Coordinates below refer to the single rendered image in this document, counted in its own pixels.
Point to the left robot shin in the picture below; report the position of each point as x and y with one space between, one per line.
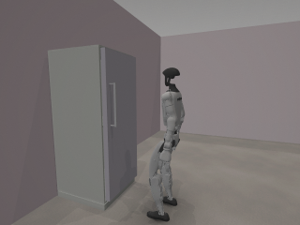
157 193

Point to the humanoid robot torso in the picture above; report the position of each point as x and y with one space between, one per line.
177 103

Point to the fridge door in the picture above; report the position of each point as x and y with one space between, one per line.
120 143

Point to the right robot forearm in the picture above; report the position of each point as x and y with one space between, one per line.
179 126

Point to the left robot forearm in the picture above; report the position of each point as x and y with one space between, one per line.
170 133

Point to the handle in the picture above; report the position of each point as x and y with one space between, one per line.
115 104

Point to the right robot upper arm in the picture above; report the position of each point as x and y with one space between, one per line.
182 109

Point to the left robot upper arm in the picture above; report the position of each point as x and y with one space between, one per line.
167 99

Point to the left robot hand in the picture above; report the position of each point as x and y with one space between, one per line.
166 157

